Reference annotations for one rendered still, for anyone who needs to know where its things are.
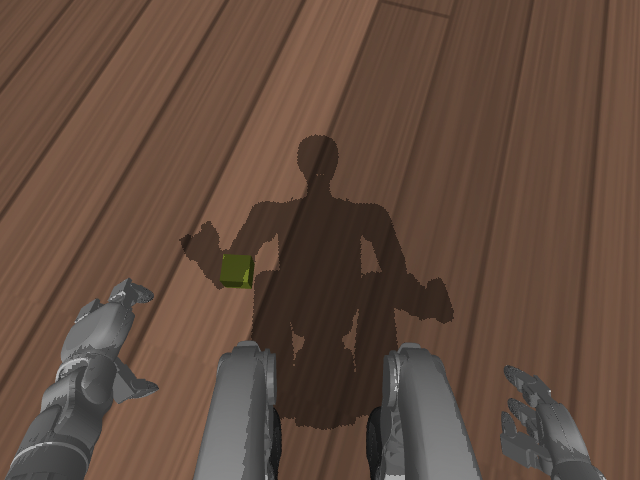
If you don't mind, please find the cube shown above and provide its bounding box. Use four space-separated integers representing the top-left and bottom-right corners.
220 254 255 289

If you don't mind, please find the left robot arm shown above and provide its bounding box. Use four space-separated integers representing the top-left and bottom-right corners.
4 353 117 480

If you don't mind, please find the left robot hand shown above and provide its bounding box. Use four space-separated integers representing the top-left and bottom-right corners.
61 278 159 404

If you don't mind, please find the right robot hand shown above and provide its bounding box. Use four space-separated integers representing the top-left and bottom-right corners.
500 365 592 477

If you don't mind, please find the right robot arm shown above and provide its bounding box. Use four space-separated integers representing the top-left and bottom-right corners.
551 461 607 480

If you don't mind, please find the right robot foot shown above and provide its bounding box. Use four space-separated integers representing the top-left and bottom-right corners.
366 406 383 480

